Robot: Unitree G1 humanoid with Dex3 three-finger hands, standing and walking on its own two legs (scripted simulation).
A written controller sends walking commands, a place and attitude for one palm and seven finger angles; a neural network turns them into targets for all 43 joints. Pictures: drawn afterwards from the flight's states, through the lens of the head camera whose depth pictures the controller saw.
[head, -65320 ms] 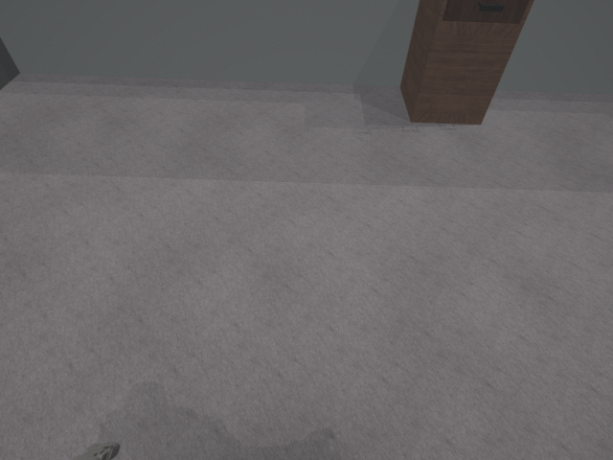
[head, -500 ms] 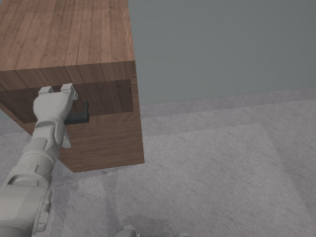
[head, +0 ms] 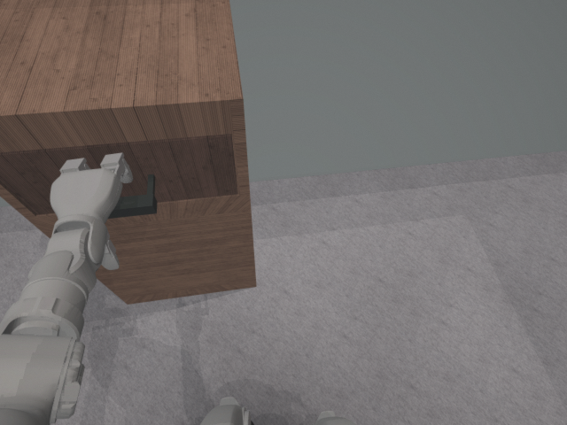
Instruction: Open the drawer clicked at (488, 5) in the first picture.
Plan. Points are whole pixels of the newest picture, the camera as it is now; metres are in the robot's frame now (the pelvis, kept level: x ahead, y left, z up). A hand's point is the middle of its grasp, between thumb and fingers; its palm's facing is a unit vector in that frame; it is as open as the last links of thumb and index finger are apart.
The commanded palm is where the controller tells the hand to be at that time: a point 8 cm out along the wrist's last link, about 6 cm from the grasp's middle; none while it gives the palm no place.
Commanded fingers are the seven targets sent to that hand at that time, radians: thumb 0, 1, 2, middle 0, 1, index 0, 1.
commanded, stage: lower the fingers behind the handle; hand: left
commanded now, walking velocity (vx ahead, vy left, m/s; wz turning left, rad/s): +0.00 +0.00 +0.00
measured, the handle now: (124, 195) +0.50 +0.27 -0.05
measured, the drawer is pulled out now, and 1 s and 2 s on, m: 0.00 0.00 0.00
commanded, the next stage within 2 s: lift the fingers back up to retry in 1.32 s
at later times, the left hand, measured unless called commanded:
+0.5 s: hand (111, 218) +0.44 +0.27 -0.04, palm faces -0.04 -0.04 -1.00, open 13.8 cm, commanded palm +0.43 +0.26 +0.01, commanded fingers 0.00 -0.50 0.30 -0.30 -1.20 -0.30 -1.20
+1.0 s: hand (113, 216) +0.45 +0.27 -0.04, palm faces -0.03 +0.00 -1.00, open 13.8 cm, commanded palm +0.43 +0.25 -0.02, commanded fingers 0.00 -0.50 0.30 -0.30 -1.20 -0.30 -1.20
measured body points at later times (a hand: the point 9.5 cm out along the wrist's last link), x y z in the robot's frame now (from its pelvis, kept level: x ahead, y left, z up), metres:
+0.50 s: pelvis -0.01 +0.01 -0.02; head +0.10 +0.03 +0.42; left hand +0.44 +0.27 +0.02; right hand +0.00 -0.26 -0.14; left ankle +0.02 +0.08 -0.68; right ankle -0.03 -0.11 -0.68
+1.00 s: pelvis -0.04 +0.00 -0.04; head +0.08 +0.02 +0.39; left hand +0.44 +0.27 +0.01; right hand -0.01 -0.27 -0.16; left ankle +0.02 +0.08 -0.68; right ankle -0.03 -0.11 -0.68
